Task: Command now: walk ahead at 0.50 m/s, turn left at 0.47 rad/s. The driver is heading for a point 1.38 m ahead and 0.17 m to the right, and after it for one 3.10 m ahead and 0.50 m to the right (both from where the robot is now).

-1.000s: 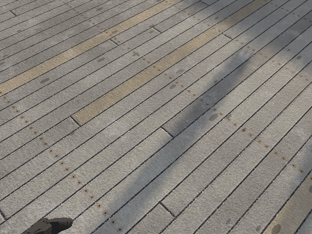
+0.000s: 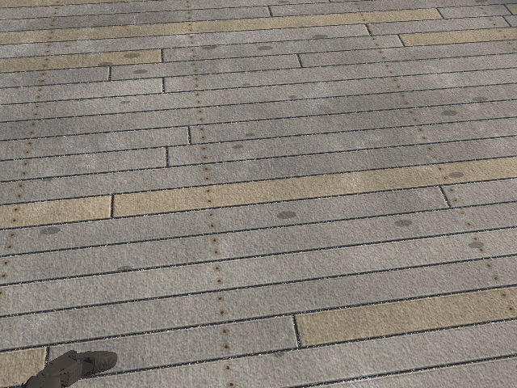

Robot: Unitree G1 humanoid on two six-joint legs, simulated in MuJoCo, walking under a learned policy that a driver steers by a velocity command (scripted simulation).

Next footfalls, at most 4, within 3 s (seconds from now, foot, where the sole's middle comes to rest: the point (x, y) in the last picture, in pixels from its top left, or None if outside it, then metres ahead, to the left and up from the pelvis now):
0.08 right None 0.22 -0.14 -0.78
0.56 left None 0.47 0.13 -0.78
1.04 right None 0.44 -0.11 -0.78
1.48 left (227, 272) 0.80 0.04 -0.78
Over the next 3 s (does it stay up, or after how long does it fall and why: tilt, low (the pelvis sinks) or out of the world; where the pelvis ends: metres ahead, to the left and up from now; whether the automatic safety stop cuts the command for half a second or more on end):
stays up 1.35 -0.24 -0.01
